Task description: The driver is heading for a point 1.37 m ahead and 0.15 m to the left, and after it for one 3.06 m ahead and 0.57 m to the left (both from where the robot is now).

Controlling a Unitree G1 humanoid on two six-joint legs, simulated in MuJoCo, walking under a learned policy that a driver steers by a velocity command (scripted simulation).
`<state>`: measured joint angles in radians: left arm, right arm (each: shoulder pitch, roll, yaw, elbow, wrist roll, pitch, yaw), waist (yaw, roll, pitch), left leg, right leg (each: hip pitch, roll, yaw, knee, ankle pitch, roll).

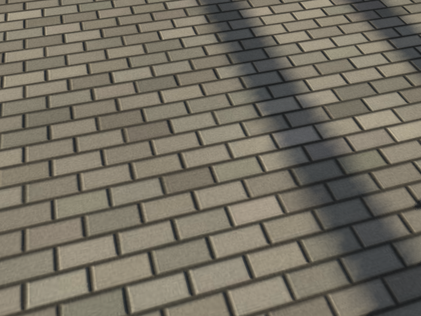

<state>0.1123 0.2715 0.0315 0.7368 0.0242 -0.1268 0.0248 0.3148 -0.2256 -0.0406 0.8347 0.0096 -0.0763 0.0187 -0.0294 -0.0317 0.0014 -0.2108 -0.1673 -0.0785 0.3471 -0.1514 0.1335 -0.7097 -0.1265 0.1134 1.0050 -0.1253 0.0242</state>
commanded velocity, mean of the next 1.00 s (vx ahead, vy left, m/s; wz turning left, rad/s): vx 0.50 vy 0.00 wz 0.40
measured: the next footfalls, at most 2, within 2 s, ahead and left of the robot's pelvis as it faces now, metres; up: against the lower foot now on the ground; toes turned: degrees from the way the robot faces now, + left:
right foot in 0.22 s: +0.31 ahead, -0.14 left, +0.00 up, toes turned +13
left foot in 0.76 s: +0.49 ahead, +0.20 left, +0.00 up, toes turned +24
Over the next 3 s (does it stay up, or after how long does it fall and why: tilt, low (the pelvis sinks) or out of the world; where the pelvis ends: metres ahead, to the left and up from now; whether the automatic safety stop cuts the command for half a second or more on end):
stays up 1.39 0.30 -0.01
